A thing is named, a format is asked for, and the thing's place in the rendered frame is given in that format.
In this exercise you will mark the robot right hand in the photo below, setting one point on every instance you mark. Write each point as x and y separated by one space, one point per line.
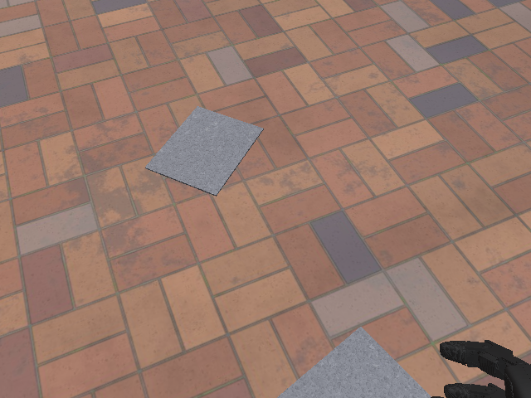
493 359

